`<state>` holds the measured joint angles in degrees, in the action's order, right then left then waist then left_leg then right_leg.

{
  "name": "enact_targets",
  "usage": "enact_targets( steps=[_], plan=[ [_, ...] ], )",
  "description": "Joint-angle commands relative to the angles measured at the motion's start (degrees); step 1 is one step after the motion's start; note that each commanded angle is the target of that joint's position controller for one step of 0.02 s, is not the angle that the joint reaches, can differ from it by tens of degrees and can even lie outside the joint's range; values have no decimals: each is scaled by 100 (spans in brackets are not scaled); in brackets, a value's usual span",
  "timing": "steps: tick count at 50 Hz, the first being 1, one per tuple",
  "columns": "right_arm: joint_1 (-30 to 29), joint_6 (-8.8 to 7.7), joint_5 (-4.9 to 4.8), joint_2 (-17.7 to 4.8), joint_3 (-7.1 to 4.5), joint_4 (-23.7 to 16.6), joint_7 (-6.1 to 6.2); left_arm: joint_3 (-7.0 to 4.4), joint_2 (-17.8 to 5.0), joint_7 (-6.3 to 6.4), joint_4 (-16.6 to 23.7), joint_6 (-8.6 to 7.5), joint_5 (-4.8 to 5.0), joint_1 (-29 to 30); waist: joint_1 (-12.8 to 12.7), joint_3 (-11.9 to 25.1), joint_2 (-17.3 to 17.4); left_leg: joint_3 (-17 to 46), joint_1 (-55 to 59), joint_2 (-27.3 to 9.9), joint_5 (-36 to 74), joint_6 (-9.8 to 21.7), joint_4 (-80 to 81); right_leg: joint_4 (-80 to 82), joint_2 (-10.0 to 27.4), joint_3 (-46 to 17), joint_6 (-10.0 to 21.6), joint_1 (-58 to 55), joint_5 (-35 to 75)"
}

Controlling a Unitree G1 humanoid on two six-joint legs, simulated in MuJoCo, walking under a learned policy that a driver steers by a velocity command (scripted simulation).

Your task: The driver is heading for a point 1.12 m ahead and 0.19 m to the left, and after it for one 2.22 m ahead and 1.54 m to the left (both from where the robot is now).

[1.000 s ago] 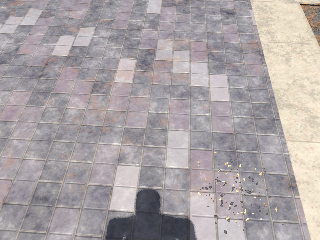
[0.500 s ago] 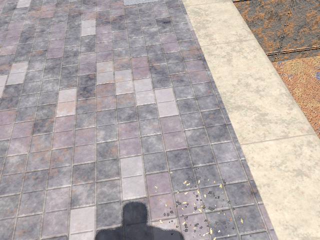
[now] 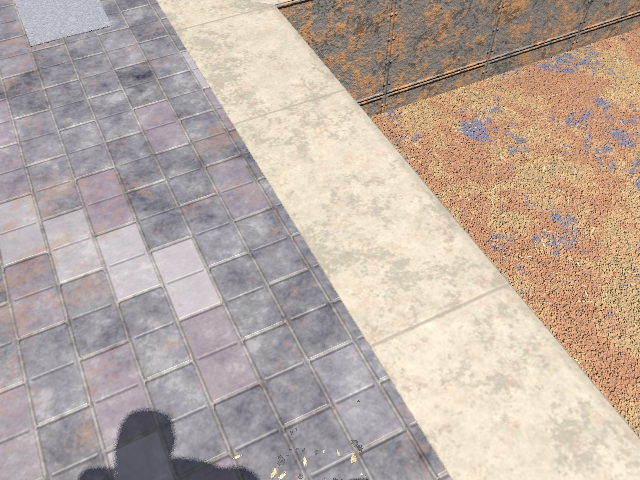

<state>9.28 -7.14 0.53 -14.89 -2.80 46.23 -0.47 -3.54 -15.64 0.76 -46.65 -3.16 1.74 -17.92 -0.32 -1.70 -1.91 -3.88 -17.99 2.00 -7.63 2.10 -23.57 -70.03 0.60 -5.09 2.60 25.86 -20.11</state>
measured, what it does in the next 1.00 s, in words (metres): walks ahead: right foot, then left foot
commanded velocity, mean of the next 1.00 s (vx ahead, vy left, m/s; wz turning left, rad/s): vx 0.26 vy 0.00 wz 0.12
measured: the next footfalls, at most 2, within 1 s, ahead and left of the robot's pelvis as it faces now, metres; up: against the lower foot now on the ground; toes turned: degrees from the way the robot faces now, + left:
right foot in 0.36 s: +0.35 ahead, -0.18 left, +0.00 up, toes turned -8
left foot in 0.92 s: +0.38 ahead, +0.06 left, +0.00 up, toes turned +14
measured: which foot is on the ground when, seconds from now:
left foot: down 0.00-0.38, up 0.40-0.90, down 0.92-1.00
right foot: up 0.00-0.34, down 0.36-0.92, up 0.94-1.00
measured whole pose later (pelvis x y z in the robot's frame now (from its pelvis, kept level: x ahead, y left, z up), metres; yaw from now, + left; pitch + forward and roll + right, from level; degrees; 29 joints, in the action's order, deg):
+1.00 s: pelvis +0.33 -0.04 -0.01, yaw +13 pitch +3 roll -1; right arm 8.2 1.3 -0.4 -15.8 -5.1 39.7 -0.8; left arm -5.4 -16.9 0.6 -44.7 -0.5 0.0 -5.8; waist 0.2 -3.2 -1.7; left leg -1.7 -21.6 0.5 -15.0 3.5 -33.6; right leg -59.4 3.5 4.6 -2.1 24.7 -31.3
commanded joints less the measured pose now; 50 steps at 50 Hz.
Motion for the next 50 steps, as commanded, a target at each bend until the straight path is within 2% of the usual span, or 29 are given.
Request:
enact_targets(
  steps=[1, 4, 8, 12, 14, 15, 16, 17, 18, 19, 20, 21, 22, 23, 24, 26, 27, 30, 34, 38, 40, 42, 44, 45, 46, 47, 48, 49, 50],
  plan=[
    [246, -97, 0, -474, -128, -89, -39, -58, -139, -26, 430, 12, 12, -217, -4, 279, 574, 1552, 885, -1604, 205, 1013, 1487, 62, 638, -186, -9, 960, 320],
    [472, -133, -41, -694, -207, 123, -71, 8, -42, -31, 657, 24, -77, 209, 12, 82, 394, 1194, 901, -1695, 640, 1230, 1708, 823, 680, -241, -58, 1389, 722],
    [552, -30, -116, -860, -224, 210, -45, 92, -45, -156, 871, -103, -126, 931, 163, -3, 395, 538, 1027, -1470, 1076, 1066, 1677, 2311, 675, 172, -77, 1292, 1900],
    [1055, 101, -214, -1031, -223, 406, -41, 135, -65, -248, 1134, -161, -49, 1717, 457, -164, 532, 443, 1338, -1579, 774, 911, 1518, 3232, 506, 514, -47, 1035, 1948],
    [1228, 190, -248, -1061, -220, 527, -41, 108, -147, -294, 1235, -176, -26, 1862, 417, -198, 612, 491, 1718, -1788, 887, 816, 1334, 3509, 405, 564, 87, 1001, 1563],
    [1190, 229, -268, -1116, -231, 546, -27, 76, -231, -302, 1261, -179, -50, 1839, 325, -165, 694, 485, 1849, -1835, 1155, 741, 1167, 3659, 329, 607, 168, 849, 1372],
    [1052, 277, -262, -1145, -224, 547, -9, 10, -335, -301, 1196, -195, -96, 1535, 67, -11, 728, 342, 1879, -1742, 2115, 599, 666, 3945, 152, 716, 270, 296, 1417],
    [993, 325, -244, -1053, -187, 541, 21, -136, -558, -288, 959, -219, -154, 798, -316, 473, 658, 104, 1772, -1456, 3171, 412, -294, 4196, -100, 882, 417, -760, 1818],
    [1024, 316, -165, -881, -112, 463, 69, -283, -933, -238, 733, -229, -216, -37, -623, 1115, 421, -142, 1058, -1119, 2769, 112, -1533, 4057, 266, 494, 611, -2203, 3112],
    [1499, 241, 3, -261, 114, 305, 32, -379, -1495, -182, 656, -186, -366, -706, -567, 2066, -960, -258, -1215, -289, -237, -351, -3876, 3937, 1960, -1663, 1453, -4653, 4722],
    [1928, 181, -56, -318, 111, 546, 4, -326, -1279, -197, 620, -142, -239, -879, -533, 2908, -1123, 817, -1661, 29, -2812, -416, -4963, 4401, 2556, -2865, 1848, -4814, 5294],
    [1624, 202, -255, -789, -63, 531, 11, -226, -953, -226, 659, -130, -225, -499, -475, 2230, -570, 1138, -1863, -243, -2649, -368, -5337, 4373, 2326, -1922, 1591, -4020, 5540],
    [1221, 248, -311, -712, -65, 419, 42, -153, -690, -242, 691, -157, -192, -12, -287, 1561, -442, 986, -2004, -492, -2355, -330, -5106, 4473, 2019, -1120, 1334, -3277, 5441],
    [1097, 320, -254, -623, -84, 442, 94, -97, -447, -258, 681, -183, -147, 394, -99, 1164, -242, 932, -1894, -695, -1998, -344, -4724, 4746, 1754, -654, 1140, -2621, 4959],
    [1114, 433, -228, -625, -146, 472, 136, -66, -287, -261, 677, -206, -159, 706, 102, 932, -347, 901, -1519, -836, -1712, -359, -4449, 5027, 1564, -279, 991, -2016, 4609],
    [1331, 630, -206, -427, -179, 551, 170, -86, -252, -230, 626, -280, -330, 981, 341, 868, -425, 827, -869, -719, -1112, -430, -4486, 5368, 1456, 214, 1029, -1314, 4702],
    [1278, 686, -199, -417, -208, 480, 191, -105, -315, -188, 626, -306, -366, 1083, 385, 778, -434, 814, -897, -666, -966, -463, -4470, 5465, 1475, 395, 1085, -1204, 4758],
    [792, 783, -156, -393, -260, 168, 239, -161, -432, 12, 526, -249, -343, 1011, 321, 530, -342, 877, -1419, -704, -602, -500, -4019, 5626, 1610, 680, 1091, -1416, 4351],
    [259, 883, -123, -309, -256, -164, 129, -236, -585, 194, 479, -60, -282, 986, 151, 395, -305, 698, -1527, -831, -253, -522, -3169, 5715, 1678, 973, 1073, -1732, 3365],
    [-190, 993, -133, -363, -275, -513, 11, -330, -781, 157, 458, 83, -214, 989, -27, 247, -229, 395, -1413, -822, -583, -441, -2521, 5551, 1818, 1116, 1105, -1905, 2931],
    [-320, 1046, -148, -386, -297, -684, -53, -375, -886, 110, 458, 147, -131, 972, -74, 278, -290, 208, -1314, -739, -885, -362, -2258, 5291, 1908, 1131, 1060, -2086, 3057],
    [-403, 1091, -181, -395, -317, -849, -116, -414, -966, 66, 472, 189, -38, 990, -74, 338, -368, 58, -1178, -639, -1131, -237, -1892, 4951, 2004, 1120, 944, -2304, 3361],
    [-178, 1078, -203, -408, -349, -886, -162, -406, -947, 73, 458, 234, 52, 1078, 105, 470, -359, -154, -609, -423, -689, -31, -964, 4391, 1915, 1266, 634, -2328, 3437],
    [80, 1044, -183, -532, -410, -840, -123, -398, -870, 60, 347, 252, 53, 880, 205, 604, -181, -109, 66, -261, 209, 145, -270, 3805, 1653, 1500, 315, -2110, 3265],
    [539, 1001, -158, -1147, -611, -795, -2, -357, -690, 44, 371, 241, -105, 756, 283, 936, 685, 890, 1306, -811, 2458, 501, -61, 2492, 1115, 1829, -158, -1152, 2326],
    [649, 961, -38, -1777, -697, -896, 98, -200, -295, 13, 725, 193, -405, 1022, 141, 1111, 2189, 2938, 2512, -2241, 5050, 1601, -307, 676, 157, 1725, -674, 965, -1826],
    [956, 807, 39, -1457, -591, -890, 14, -233, -472, -20, 725, 159, -342, 1223, 478, 1901, 1407, 3382, 2521, -2479, 3612, 2141, -39, -121, 36, 449, -630, 1304, -2135],
    [889, 687, -31, -1285, -545, -865, -28, -284, -646, -55, 782, 145, -145, 1465, 455, 1573, 996, 2991, 2411, -2144, 1949, 1896, 248, -185, 162, 249, -495, 1611, -1640],
    [675, 629, -182, -1087, -500, -835, -1, -298, -635, -50, 768, 127, -107, 1533, 320, 1198, 732, 2765, 2149, -1824, 154, 1529, 461, 176, 297, 203, -374, 1833, -1057]
  ],
)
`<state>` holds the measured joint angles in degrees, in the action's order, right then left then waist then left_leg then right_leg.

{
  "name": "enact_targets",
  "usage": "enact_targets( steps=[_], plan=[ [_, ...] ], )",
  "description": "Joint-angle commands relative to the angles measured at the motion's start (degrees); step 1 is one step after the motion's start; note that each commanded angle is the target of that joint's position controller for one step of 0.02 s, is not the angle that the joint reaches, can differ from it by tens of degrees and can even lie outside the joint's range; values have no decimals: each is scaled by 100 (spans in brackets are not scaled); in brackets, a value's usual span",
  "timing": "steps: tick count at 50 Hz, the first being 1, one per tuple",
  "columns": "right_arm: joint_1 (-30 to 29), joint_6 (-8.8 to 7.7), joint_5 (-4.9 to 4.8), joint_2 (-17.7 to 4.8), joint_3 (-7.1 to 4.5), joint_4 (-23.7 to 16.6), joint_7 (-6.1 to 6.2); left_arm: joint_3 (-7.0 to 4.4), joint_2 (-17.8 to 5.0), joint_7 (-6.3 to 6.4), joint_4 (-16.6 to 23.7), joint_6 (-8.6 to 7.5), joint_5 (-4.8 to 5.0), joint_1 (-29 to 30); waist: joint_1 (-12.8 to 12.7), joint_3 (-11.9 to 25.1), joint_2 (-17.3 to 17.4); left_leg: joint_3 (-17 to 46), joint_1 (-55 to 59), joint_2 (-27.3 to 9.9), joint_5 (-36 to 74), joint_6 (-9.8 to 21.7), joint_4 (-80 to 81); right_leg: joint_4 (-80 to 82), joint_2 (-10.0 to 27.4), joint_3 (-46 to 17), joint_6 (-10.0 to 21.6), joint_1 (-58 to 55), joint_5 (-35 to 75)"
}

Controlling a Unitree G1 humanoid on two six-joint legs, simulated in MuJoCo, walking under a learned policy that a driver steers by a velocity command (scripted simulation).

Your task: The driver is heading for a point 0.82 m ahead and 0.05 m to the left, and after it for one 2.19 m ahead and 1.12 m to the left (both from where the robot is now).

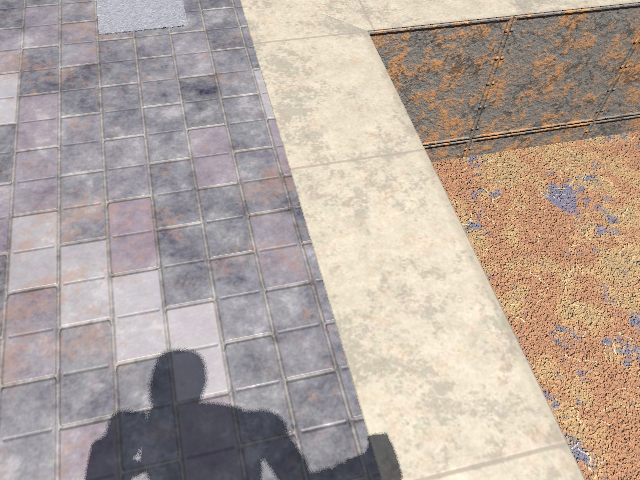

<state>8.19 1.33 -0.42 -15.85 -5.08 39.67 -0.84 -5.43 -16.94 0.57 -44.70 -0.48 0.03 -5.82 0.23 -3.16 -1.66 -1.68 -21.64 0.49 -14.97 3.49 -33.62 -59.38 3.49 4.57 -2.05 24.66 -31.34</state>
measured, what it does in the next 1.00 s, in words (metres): walks ahead, turning left: right foot, then left foot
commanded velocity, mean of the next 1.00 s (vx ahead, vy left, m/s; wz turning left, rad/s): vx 0.41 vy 0.00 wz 0.32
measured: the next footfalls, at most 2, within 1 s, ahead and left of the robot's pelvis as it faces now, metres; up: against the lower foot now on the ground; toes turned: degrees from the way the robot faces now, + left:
right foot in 0.38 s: +0.23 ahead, -0.12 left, +0.00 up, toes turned +17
left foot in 0.84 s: +0.43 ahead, +0.23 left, +0.00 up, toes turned +22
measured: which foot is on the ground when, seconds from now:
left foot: down 0.00-0.38, up 0.40-0.82, down 0.84-1.00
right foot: up 0.00-0.36, down 0.38-0.86, up 0.88-1.00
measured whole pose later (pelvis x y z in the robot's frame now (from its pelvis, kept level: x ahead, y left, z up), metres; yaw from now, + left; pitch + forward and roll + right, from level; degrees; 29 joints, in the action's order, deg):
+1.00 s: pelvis +0.38 +0.11 +0.01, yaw +18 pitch +2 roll +0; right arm 12.0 -4.7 0.3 -14.4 -2.9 38.8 -1.6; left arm -3.0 -17.3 -0.4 -48.5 -3.8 1.8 -17.3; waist -1.0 -1.7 -2.1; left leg -5.1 -17.0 1.2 -10.3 3.1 -25.6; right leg -67.2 4.6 -2.7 0.8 28.3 -18.5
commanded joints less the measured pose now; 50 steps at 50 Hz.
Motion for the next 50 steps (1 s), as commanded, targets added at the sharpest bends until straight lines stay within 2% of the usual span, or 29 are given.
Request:
enact_targets(
  steps=[1, 3, 5, 7, 9, 13, 15, 17, 18, 19, 20, 21, 22, 23, 25, 29, 33, 36, 38, 40, 41, 42, 43, 44, 45, 46, 47, 48, 50],
  plan=[
    [580, -219, -165, -805, -200, -221, 68, -138, -590, -7, 552, -146, 16, 432, 219, 1041, 642, 2515, 2174, -1540, -241, 1202, 1724, -574, 86, -786, 145, 1974, 471],
    [337, -240, -79, -757, -153, -358, 146, -136, -536, -25, 560, -210, 11, 405, 74, 759, 791, 2458, 1648, -1291, -995, 1143, 2126, -74, 12, -749, 166, 1629, 1144],
    [443, -345, -13, -845, -177, -388, 196, -111, -449, -42, 535, -322, -13, 395, 74, 700, 750, 2292, 1595, -1178, -515, 1122, 2210, 659, -97, -750, 133, 1425, 1624],
    [569, -408, -33, -909, -206, -360, 224, -55, -302, -55, 541, -398, -24, 513, 132, 654, 724, 2098, 1492, -1062, -187, 1070, 2145, 1417, -204, -756, 68, 1140, 1904],
    [685, -422, -61, -997, -234, -348, 231, -25, -278, -76, 560, -454, 21, 618, 200, 561, 872, 2116, 1323, -1032, -260, 1040, 2124, 1967, -282, -758, 14, 906, 2023],
    [867, -382, -95, -1049, -250, -346, 188, -16, -366, -168, 657, -559, 99, 795, 308, 452, 983, 2396, 1008, -1012, -602, 1009, 1946, 2616, -414, -755, 30, 424, 1960],
    [887, -355, -100, -1011, -233, -360, 175, -38, -437, -202, 670, -631, 132, 701, 243, 475, 1011, 2627, 898, -997, -723, 958, 1799, 2867, -465, -770, 107, 25, 1930],
    [754, -323, -111, -871, -181, -415, 178, -76, -462, -203, 560, -701, 133, 279, -47, 534, 997, 2688, 637, -799, -836, 787, 1447, 3350, -491, -692, 213, -770, 2177],
    [706, -319, -100, -691, -125, -456, 184, -119, -521, -179, 458, -721, 107, -71, -234, 624, 939, 2603, 322, -580, -862, 625, 1087, 3524, -380, -710, 282, -1418, 2221],
    [559, -339, -67, -362, -19, -553, 191, -198, -752, -126, 323, -734, 45, -777, -545, 902, 605, 2261, -408, -286, -1177, 352, 119, 3631, 297, -1330, 520, -2457, 1874],
    [681, -395, -106, 3, 91, -776, 194, -300, -1271, -81, 237, -690, -103, -1370, -549, 1203, -788, 1248, -1821, 442, -1786, -11, -1673, 4218, 1483, -3167, 1150, -3600, 422],
    [796, -466, -199, -414, 26, -870, 207, -319, -1290, -143, 142, -680, -113, -1521, -476, 951, -1380, 1150, -2775, 200, -1968, -77, -2824, 4658, 2102, -4707, 1668, -3462, -881],
    [769, -479, -184, -742, -58, -727, 200, -198, -857, -151, 214, -684, -20, -1299, -447, 474, -899, 1262, -2984, -56, -1498, -78, -3334, 4689, 1908, -4303, 1630, -3120, -988],
    [717, -469, -124, -729, -65, -627, 177, -112, -583, -148, 233, -661, 10, -1130, -379, 230, -665, 1179, -2976, -142, -1007, -95, -3480, 4681, 1577, -3629, 1445, -2848, -454],
    [582, -499, -69, -577, -44, -617, 118, -13, -394, -132, 223, -622, -39, -894, -216, 81, -465, 1147, -2705, -333, -358, -113, -3271, 4813, 1224, -2726, 1304, -2332, 795],
    [253, -516, -9, -316, 69, -738, 49, -5, -499, -116, 62, -644, 6, -1021, -184, 104, -376, 676, -2407, -489, 385, -311, -2489, 5061, 950, -1675, 1381, -2010, 2503],
    [-464, -586, -22, -61, 220, -915, -29, -8, -705, -84, -125, -562, 87, -1284, -432, 62, -349, 245, -1811, -488, 1255, -377, -971, 5043, 772, -986, 1259, -1888, 3238],
    [-866, -603, -96, -121, 218, -1038, -113, -7, -849, -98, -269, -498, 155, -1595, -558, -17, -400, 91, -1404, -354, 1337, -302, -279, 4986, 934, -936, 1221, -2033, 3227],
    [-977, -614, -119, -238, 179, -1118, -158, -14, -915, -99, -356, -442, 191, -1685, -484, -75, -452, 87, -1265, -288, 1116, -133, 34, 4863, 1130, -974, 1162, -2335, 3531],
    [-592, -625, -86, -457, 74, -1049, -165, -35, -1033, -75, -394, -379, 198, -1635, -134, 179, -513, -65, -494, -60, 890, 101, 340, 4269, 1141, -816, 1033, -2560, 5001],
    [116, -614, -56, -645, -45, -837, -132, -19, -1021, -57, -405, -349, 199, -1608, 276, 627, -430, -210, 552, 116, 1022, 276, 548, 3411, 940, -553, 907, -2445, 5911],
    [1038, -591, -21, -911, -173, -609, -63, 56, -867, -43, -354, -359, 141, -1619, 705, 1229, -305, 128, 2151, -204, 1133, 478, 403, 2171, 693, -426, 717, -1577, 5527],
    [1836, -557, 148, -1547, -300, -531, 18, 273, -238, -77, -117, -441, 3, -1995, 728, 2269, 1028, 2446, 4493, -1929, 813, 1185, 356, -231, -21, -213, 350, 568, 2795],
    [1969, -548, 90, -1304, -222, -470, 1, 314, -226, -104, -200, -553, 92, -2121, 702, 2975, 1655, 4386, 4695, -2569, 49, 1599, 1342, -1373, -483, -1061, 312, 1411, -138],
    [1639, -561, 71, -957, -98, -448, -17, 136, -771, -119, -95, -583, 278, -1662, 703, 1977, 1126, 3617, 3939, -2352, -235, 1295, 1487, -1772, -162, -1247, 362, 1948, 142],
    [1260, -571, 35, -757, -27, -438, -18, 139, -760, -120, 32, -576, 307, -1252, 539, 1269, 916, 2714, 3077, -2098, -31, 1092, 1615, -1596, 106, -1045, 393, 1993, 650],
    [896, -600, 42, -565, 37, -401, -44, 138, -670, -100, 42, -529, 223, -1104, 318, 817, 647, 2123, 2285, -1822, 265, 968, 1851, -1263, 296, -977, 359, 1785, 1057],
    [622, -659, 64, -412, 72, -390, -63, 99, -629, -79, -1, -439, 160, -1190, 101, 589, 768, 1637, 1741, -1598, 509, 858, 2089, -980, 455, -1025, 330, 1470, 1378],
    [414, -780, 97, -374, 43, -280, -74, 131, -356, -71, -104, -271, 172, -1452, -125, 446, 799, 1103, 1161, -1482, 907, 849, 2459, -888, 487, -1029, 241, 1036, 1738]
  ],
)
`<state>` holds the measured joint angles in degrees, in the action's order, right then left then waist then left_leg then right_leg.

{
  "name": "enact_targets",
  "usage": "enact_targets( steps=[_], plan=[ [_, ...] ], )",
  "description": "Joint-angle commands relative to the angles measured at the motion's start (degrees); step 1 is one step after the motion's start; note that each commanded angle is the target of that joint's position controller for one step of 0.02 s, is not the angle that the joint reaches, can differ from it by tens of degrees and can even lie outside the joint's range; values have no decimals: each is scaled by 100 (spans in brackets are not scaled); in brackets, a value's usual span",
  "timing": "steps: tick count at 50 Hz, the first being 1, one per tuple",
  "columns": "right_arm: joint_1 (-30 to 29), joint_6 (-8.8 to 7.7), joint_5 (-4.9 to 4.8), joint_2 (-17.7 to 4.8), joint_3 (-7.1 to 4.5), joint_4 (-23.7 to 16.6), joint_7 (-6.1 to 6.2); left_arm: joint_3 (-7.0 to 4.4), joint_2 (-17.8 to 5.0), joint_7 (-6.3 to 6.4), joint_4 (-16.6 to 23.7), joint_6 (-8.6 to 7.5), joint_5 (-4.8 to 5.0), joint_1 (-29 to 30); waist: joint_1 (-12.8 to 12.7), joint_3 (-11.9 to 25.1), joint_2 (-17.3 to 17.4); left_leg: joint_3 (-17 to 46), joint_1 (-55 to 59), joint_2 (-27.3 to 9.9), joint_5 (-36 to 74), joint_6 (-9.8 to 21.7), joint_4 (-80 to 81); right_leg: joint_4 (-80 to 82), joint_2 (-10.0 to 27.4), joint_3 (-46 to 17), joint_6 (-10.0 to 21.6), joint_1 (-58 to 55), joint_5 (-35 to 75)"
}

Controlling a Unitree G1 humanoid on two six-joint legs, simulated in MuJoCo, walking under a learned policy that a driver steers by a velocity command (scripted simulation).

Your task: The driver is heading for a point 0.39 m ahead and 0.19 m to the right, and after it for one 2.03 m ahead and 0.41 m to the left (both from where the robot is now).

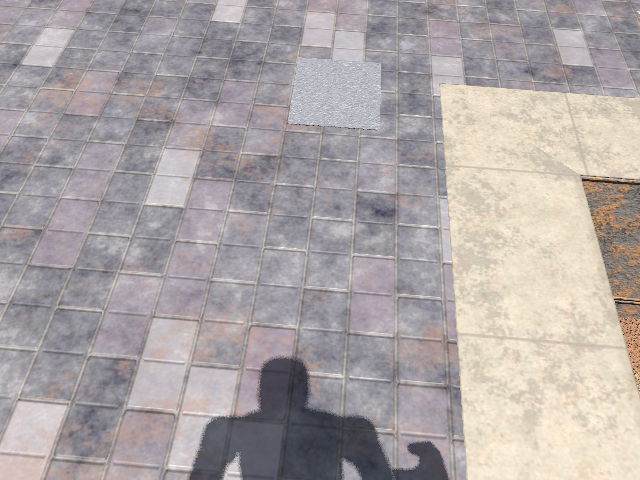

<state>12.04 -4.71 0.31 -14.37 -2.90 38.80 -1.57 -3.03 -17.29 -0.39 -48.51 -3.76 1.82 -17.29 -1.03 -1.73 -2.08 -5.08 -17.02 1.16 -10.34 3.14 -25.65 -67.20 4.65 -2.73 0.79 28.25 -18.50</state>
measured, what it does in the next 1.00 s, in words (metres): walks ahead: right foot, then left foot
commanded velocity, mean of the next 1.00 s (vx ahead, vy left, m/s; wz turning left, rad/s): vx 0.50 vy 0.00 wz -0.04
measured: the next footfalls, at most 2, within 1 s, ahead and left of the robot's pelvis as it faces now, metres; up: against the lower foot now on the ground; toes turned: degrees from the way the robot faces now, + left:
right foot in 0.38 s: +0.36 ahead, -0.16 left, +0.00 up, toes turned -16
left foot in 0.94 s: +0.70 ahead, -0.01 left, +0.00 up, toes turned -1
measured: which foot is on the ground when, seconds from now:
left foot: down 0.00-0.40, up 0.42-0.92, down 0.94-1.00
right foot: up 0.00-0.36, down 0.38-0.92, up 0.94-1.00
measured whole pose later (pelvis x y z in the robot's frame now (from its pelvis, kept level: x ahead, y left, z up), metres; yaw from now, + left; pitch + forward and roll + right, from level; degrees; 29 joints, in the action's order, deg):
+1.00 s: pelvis +0.57 -0.07 -0.02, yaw -1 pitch +2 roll -1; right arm 8.0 -3.6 -1.2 -16.3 -3.8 39.9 -2.5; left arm -3.3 -16.4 0.5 -46.8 -3.7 0.6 -15.5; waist -0.5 -3.2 0.4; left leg -2.4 -28.4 3.5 -10.1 6.0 -36.1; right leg -61.2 -0.1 2.7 0.2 10.3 -28.6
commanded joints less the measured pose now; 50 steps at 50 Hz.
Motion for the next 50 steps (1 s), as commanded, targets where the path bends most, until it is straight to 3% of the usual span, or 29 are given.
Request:
enact_targets(
  steps=[1, 4, 8, 11, 14, 17, 18, 19, 20, 21, 22, 23, 24, 25, 26, 28, 30, 34, 36, 38, 41, 44, 45, 46, 47, 48, 49, 50],
  plan=[
    [0, -223, 37, -547, -192, -124, 7, -109, -263, 35, 293, 111, -4, -280, -52, 198, 755, 1176, 600, -1541, 741, 883, 1760, -36, 354, -341, -81, 744, 615],
    [125, -266, 88, -638, -242, 94, 75, -127, -223, 51, 453, 147, -35, 119, -9, -17, 563, 578, 748, -1503, 1374, 835, 1843, 569, 287, -527, -152, 1216, 1344],
    [223, -229, 47, -809, -279, 249, 165, -65, -109, -97, 670, 80, -78, 810, 211, -192, 448, -98, 964, -1388, 1492, 649, 1927, 2007, 170, -155, -89, 1091, 2457],
    [559, -140, -15, -962, -331, 436, 209, 0, -20, -209, 952, 72, -81, 1420, 471, -405, 324, -286, 1527, -1600, 1602, 623, 1849, 2640, 144, 97, 35, 1297, 2426],
    [728, 12, -97, -1077, -376, 566, 230, 0, -71, -320, 1249, 68, -70, 1768, 540, -447, 368, -431, 2233, -1783, 2221, 545, 1457, 2984, 51, 369, 220, 1494, 1768],
    [599, 153, -134, -1324, -429, 540, 297, -138, -332, -363, 1358, 110, -54, 1364, 167, 83, 722, -666, 2477, -1757, 4978, 350, 298, 3023, -497, 910, 548, 471, 842],
    [534, 205, -143, -1384, -436, 521, 320, -264, -555, -340, 1242, 125, -35, 723, -206, 453, 768, -746, 2328, -1659, 5544, 259, -618, 3130, -752, 1012, 713, -383, 712],
    [455, 210, -168, -1339, -395, 485, 346, -459, -902, -257, 1022, 144, -33, -230, -729, 939, 620, -866, 1609, -1416, 5043, 43, -1952, 3578, -908, 856, 958, -1902, 1111],
    [794, 122, 48, -762, -191, 405, 316, -564, -1377, -113, 883, 196, -49, -804, -672, 1482, -557, -781, -169, -1013, 1209, -169, -3814, 3537, 345, -999, 1352, -3770, 1635],
    [1298, -69, -18, -338, -3, 276, 192, -510, -1517, -159, 1016, 100, -71, -631, -208, 2431, -1296, 300, -2103, 113, -2418, -383, -5568, 4549, 1682, -4363, 2569, -5225, 658],
    [626, -214, -296, -972, -156, 304, 107, -367, -921, -179, 1001, 62, -99, -729, -654, 2298, -287, 1048, -2639, -228, -2087, -238, -5781, 4911, 1654, -3916, 2185, -5085, 475],
    [155, -257, -430, -995, -159, 146, 85, -309, -762, -179, 982, 12, -122, -451, -599, 1457, -185, 953, -2820, -471, -1651, -104, -5511, 4902, 1488, -2913, 1903, -4274, 870],
    [2, -247, -346, -887, -143, 198, 129, -251, -619, -176, 998, -14, -136, 10, -322, 911, 306, 922, -2577, -787, -1166, -83, -4988, 4953, 1215, -2140, 1630, -3321, 1423],
    [16, -185, -242, -893, -179, 267, 147, -187, -379, -160, 1019, -45, -187, 317, -132, 622, 170, 942, -2284, -942, -872, -112, -4581, 5090, 971, -1586, 1499, -2715, 1820],
    [252, -93, -237, -872, -196, 364, 128, -161, -318, -145, 1034, -83, -256, 430, 36, 541, -47, 986, -1898, -1035, -635, -138, -4461, 5287, 858, -1260, 1425, -2297, 1981],
    [516, 76, -217, -724, -185, 518, 144, -184, -357, -141, 947, -194, -255, 460, 173, 433, -29, 958, -1690, -1030, -372, -258, -4226, 5587, 776, -763, 1413, -1944, 2489],
    [309, 161, -200, -628, -162, 482, 177, -220, -450, -105, 831, -260, -283, 392, 141, 198, 30, 1055, -1983, -971, 50, -375, -3838, 5751, 722, -257, 1323, -1872, 2921],
    [-199, 101, -178, -508, -120, 376, 124, -215, -465, -4, 735, -256, -279, 411, -20, -1, -71, 965, -2098, -786, 1456, -405, -2299, 5911, 461, 568, 978, -2057, 2857],
    [-537, 74, -161, -375, -57, 283, 48, -220, -498, 22, 644, -262, -238, 274, -192, -104, -70, 731, -2006, -721, 1860, -343, -1666, 6000, 535, 748, 896, -2208, 2712],
    [-829, 59, -148, -353, -29, 148, -22, -250, -592, 32, 515, -219, -236, 79, -328, -240, 7, 647, -2166, -683, 1863, -262, -1314, 5973, 718, 836, 888, -2610, 2824],
    [-1112, 48, -144, -385, -26, -100, -140, -294, -682, 86, 377, -66, -159, -61, -362, -326, 18, 505, -2611, -590, 1225, -99, -990, 5614, 1019, 904, 855, -3461, 3363],
    [-816, 89, -147, -586, -127, -212, -218, -356, -902, 188, 421, 80, -124, 139, -37, 63, -273, 35, -1901, -162, 330, 208, -968, 4676, 1068, 1139, 662, -3748, 5745],
    [-378, 119, -146, -747, -215, -151, -212, -370, -968, 226, 445, 127, -123, 205, 225, 354, -369, -100, -1289, 55, 71, 346, -1000, 3994, 1020, 1216, 584, -3690, 6479],
    [441, 130, -156, -1007, -363, 18, -168, -355, -974, 256, 469, 161, -106, 324, 702, 773, -281, -105, -101, 269, 290, 552, -680, 2874, 839, 1346, 428, -3257, 6449],
    [1336, 173, -153, -1444, -535, 176, -59, -278, -831, 278, 551, 117, -155, 287, 1113, 1314, 254, 912, 1622, -246, 423, 883, -435, 1176, 552, 1368, 200, -1999, 4844],
    [1294, 135, -191, -1922, -611, 156, -25, -6, 40, 136, 792, -49, -320, -404, 391, 1806, 1737, 4115, 3682, -1718, -377, 2007, -106, -900, -733, 876, -181, 730, -994],
    [1454, 80, -158, -1469, -478, 50, -32, -35, -361, 20, 829, -292, -151, 103, 809, 2412, 1158, 5294, 4153, -1951, -967, 2149, 644, -1533, -809, -365, -69, 1487, -1493],
    [1227, 49, -116, -1205, -409, 42, -20, -101, -638, -46, 1027, -425, 57, 650, 880, 1612, 847, 4448, 3646, -1811, -692, 1834, 802, -1371, -484, -440, 63, 1904, -966]
  ],
)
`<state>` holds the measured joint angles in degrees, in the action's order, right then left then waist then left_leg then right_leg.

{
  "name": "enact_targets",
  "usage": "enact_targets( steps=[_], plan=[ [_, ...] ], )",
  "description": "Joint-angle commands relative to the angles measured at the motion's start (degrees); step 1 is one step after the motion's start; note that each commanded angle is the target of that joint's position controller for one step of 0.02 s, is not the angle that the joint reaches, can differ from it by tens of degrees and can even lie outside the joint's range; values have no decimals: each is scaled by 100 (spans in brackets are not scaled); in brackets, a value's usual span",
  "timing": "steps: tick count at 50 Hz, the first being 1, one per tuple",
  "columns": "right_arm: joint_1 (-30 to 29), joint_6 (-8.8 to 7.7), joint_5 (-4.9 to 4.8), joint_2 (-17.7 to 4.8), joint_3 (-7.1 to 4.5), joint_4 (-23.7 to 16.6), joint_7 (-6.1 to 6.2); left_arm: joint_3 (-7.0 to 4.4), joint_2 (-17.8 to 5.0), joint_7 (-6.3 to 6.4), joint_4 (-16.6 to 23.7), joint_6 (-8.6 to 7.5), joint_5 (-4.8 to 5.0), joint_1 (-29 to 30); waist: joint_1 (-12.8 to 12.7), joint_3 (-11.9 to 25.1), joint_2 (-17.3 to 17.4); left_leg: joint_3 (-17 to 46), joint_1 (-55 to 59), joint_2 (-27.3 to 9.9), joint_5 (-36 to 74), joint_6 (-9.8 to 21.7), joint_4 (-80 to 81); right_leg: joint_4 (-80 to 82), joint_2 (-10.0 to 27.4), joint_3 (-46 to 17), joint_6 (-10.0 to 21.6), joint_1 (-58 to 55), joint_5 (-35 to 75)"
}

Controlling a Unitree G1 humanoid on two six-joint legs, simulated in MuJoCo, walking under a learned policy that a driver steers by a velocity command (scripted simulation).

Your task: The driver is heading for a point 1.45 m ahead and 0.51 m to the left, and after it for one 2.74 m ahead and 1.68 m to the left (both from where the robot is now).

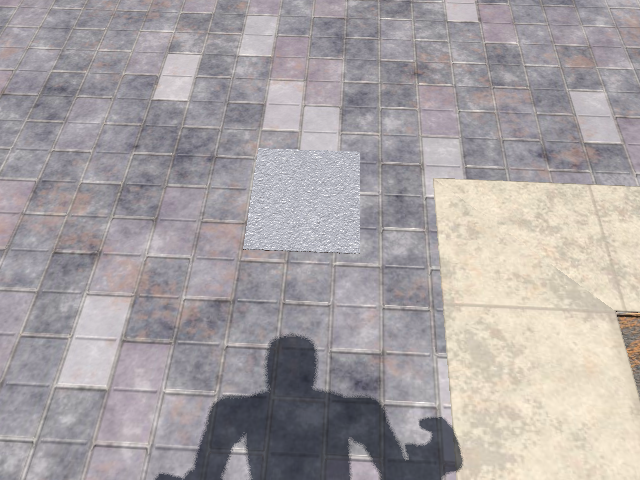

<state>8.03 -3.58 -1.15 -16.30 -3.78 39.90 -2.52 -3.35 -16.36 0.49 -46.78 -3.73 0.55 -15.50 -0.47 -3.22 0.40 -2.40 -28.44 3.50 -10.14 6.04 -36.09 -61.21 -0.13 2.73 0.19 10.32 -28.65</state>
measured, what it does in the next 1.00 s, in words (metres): walks ahead, turning left: right foot, then left foot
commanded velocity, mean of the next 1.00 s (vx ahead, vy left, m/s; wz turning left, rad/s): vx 0.50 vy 0.00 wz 0.58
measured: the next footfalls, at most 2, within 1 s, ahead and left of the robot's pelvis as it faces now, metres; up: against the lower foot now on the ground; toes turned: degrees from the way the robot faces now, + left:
right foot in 0.40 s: +0.43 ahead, -0.10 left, +0.00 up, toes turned +19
left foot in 0.92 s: +0.56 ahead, +0.27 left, +0.00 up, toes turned +36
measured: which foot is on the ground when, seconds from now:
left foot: down 0.00-0.42, up 0.44-0.90, down 0.92-1.00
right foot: up 0.00-0.38, down 0.40-0.92, up 0.94-1.00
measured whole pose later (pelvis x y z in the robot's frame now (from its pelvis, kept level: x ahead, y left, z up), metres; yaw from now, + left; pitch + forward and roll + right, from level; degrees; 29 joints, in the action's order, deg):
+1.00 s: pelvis +0.50 +0.13 +0.00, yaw +36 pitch +2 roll -1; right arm 6.7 -2.0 -1.3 -17.5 -3.9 34.5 -2.5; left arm -4.0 -18.1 0.1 -44.3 -3.9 1.2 -16.3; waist -2.5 -4.0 0.0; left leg -1.3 -29.1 2.0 -11.2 4.9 -38.4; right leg -62.4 4.2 2.2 -2.1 13.0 -29.3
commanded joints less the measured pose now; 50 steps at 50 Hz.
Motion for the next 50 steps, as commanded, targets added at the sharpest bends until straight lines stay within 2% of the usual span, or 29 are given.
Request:
enact_targets(
  steps=[1, 2, 3, 5, 8, 11, 14, 17, 19, 20, 21, 22, 23, 24, 25, 26, 27, 29, 31, 37, 40, 42, 44, 45, 46, 47, 48, 49, 50],
  plan=[
    [1234, -76, 6, -892, -280, -140, 78, -40, -689, -119, 916, -496, 139, 619, 566, 1211, 45, 3510, 3905, -1825, -166, 1348, 1870, -1438, 253, -917, 172, 3547, 529],
    [865, -70, 5, -737, -230, -222, 79, -75, -713, -79, 894, -499, -21, 681, 331, 834, -195, 3030, 3101, -1619, 513, 1238, 1948, -934, 415, -850, 114, 3230, 746],
    [675, -74, 72, -626, -178, -316, 102, -117, -756, -68, 896, -438, -87, 570, 129, 740, -61, 2739, 2580, -1471, 1033, 1220, 2070, -701, 529, -877, 53, 2818, 898],
    [544, -71, 56, -663, -184, -376, 144, -119, -671, -52, 902, -297, -132, 370, -56, 612, 71, 2400, 2030, -1302, 1530, 1233, 2242, -224, 587, -772, -141, 2561, 1000],
    [697, -57, 31, -903, -246, -313, 257, -29, -438, -10, 1042, -181, -168, 747, 21, 394, 146, 1847, 1395, -1019, 1864, 1093, 2312, 846, 487, -545, -418, 2455, 1716],
    [910, 12, -5, -931, -253, -225, 324, 35, -281, -20, 1173, -207, -136, 1358, 300, 401, 384, 1563, 1172, -662, 1378, 740, 2106, 2205, 202, -462, -476, 2003, 2950],
    [1235, 72, -38, -944, -256, -116, 309, 12, -351, -68, 1339, -249, -51, 1781, 520, 444, 484, 1924, 1385, -775, 973, 638, 1811, 2850, -26, -502, -439, 1773, 3208],
    [1248, 119, -34, -906, -254, -121, 348, -104, -564, -150, 1407, -320, 5, 1743, 409, 473, 606, 2547, 1895, -1011, 645, 529, 1316, 3283, -73, -676, -248, 1624, 2719],
    [1064, 122, -25, -781, -223, -205, 351, -212, -696, -138, 1288, -366, 30, 1120, 26, 653, 723, 2645, 1843, -912, 819, 353, 811, 3616, -40, -584, 6, 754, 2612],
    [957, 100, 13, -549, -141, -305, 326, -309, -911, -98, 1244, -401, -60, 474, -321, 1167, 559, 2364, 1476, -626, 804, 160, -159, 3537, 420, -930, 290, -388, 2517],
    [1128, 79, 71, -184, -26, -466, 336, -394, -1248, -41, 1181, -389, -152, -385, -496, 2009, -309, 1639, 354, -64, -594, -151, -1893, 3600, 1546, -2361, 748, -2126, 2115],
    [1767, 34, -83, -231, 27, -574, 327, -459, -1473, -102, 941, -324, -120, -709, -188, 2324, -2182, 1187, -1410, 175, -2529, -389, -3433, 4130, 2546, -4942, 1579, -3068, 624],
    [1689, 60, -120, -781, -81, -400, 320, -330, -888, -102, 1119, -300, -14, -440, -331, 1678, -1288, 1328, -1890, -231, -2128, -501, -4029, 4332, 2394, -4763, 1459, -2619, -286],
    [1102, 101, -53, -961, -143, -470, 297, -257, -617, -65, 1135, -244, -12, -259, -438, 1069, -711, 1159, -1918, -415, -1610, -562, -4179, 4326, 2109, -3706, 1190, -1959, -51],
    [795, 122, 19, -876, -149, -568, 289, -222, -581, -65, 1129, -205, -66, 1, -314, 707, -360, 1040, -1729, -570, -1277, -577, -4014, 4441, 1866, -3054, 1060, -1240, 651],
    [631, 138, 50, -824, -176, -649, 267, -189, -490, -67, 1091, -194, -84, 168, -199, 452, -418, 1052, -1601, -739, -1059, -585, -3770, 4563, 1693, -2577, 1043, -747, 1222],
    [683, 170, 6, -713, -170, -652, 234, -159, -416, -66, 1062, -200, -103, 271, -74, 324, -528, 1007, -1341, -859, -954, -578, -3612, 4727, 1515, -2121, 981, -358, 1536],
    [718, 231, -18, -474, -112, -658, 219, -174, -432, -72, 935, -246, -62, 263, -12, 269, -687, 850, -1225, -940, -862, -645, -3338, 4978, 1445, -1587, 1057, -109, 1968],
    [493, 256, 20, -374, -72, -739, 233, -234, -634, -59, 796, -274, -86, 180, -17, 213, -583, 851, -1394, -1000, -587, -718, -2967, 5135, 1538, -1230, 1164, -140, 2497],
    [-282, 159, -8, -265, -5, -763, 92, -301, -895, -29, 602, -175, -71, 67, -282, 161, -452, 536, -1323, -979, 904, -676, -1233, 5101, 1409, -61, 919, -683, 3178],
    [-760, 130, -40, -215, 28, -906, -26, -344, -1045, -26, 487, -93, 12, -169, -465, -3, -420, 257, -1158, -904, 887, -569, -536, 5054, 1505, 220, 798, -971, 3040],
    [-880, 135, -43, -280, 2, -1005, -82, -386, -1156, -29, 438, -29, 74, -210, -430, -85, -470, 106, -1048, -819, 475, -416, -251, 4876, 1638, 350, 716, -1237, 3478],
    [-604, 161, -1, -486, -107, -1008, -95, -437, -1309, -2, 444, 42, 120, -153, -169, 159, -603, -220, -403, -467, -143, -168, -66, 4136, 1641, 606, 581, -1416, 5306],
    [-12, 177, 22, -701, -235, -857, -77, -454, -1356, 26, 434, 86, 141, -149, 174, 509, -567, -431, 450, -172, -112, -10, 146, 3274, 1528, 820, 472, -1346, 6146],
    [991, 201, 5, -1033, -433, -579, -7, -392, -1207, 53, 457, 100, 138, -193, 669, 1013, -419, -426, 1940, 90, 209, 212, 455, 1994, 1297, 1002, 278, -739, 6118],
    [1776, 255, -40, -1572, -596, -463, 118, -224, -763, 53, 599, 59, -84, -376, 854, 1543, 551, 1285, 3700, -1015, 448, 638, 423, 76, 1012, 1006, -10, 925, 3268],
    [1508, 167, -35, -2064, -592, -630, 87, -16, -216, -4, 978, -126, -135, -614, 257, 2263, 1641, 4663, 5034, -2164, -985, 1748, 1333, -1583, -157, 5, -252, 3077, -721],
    [1633, 93, -12, -1478, -457, -707, 36, -138, -866, -62, 1027, -298, 100, 138, 789, 2316, 848, 4739, 5069, -2172, -1374, 1581, 1829, -1934, 68, -783, -161, 3721, -378],
    [1436, 32, 2, -1228, -374, -642, 33, -159, -956, -89, 1140, -381, 219, 453, 724, 1532, 788, 3942, 4452, -2023, -972, 1382, 1843, -1709, 281, -685, -59, 4007, 160]
  ],
)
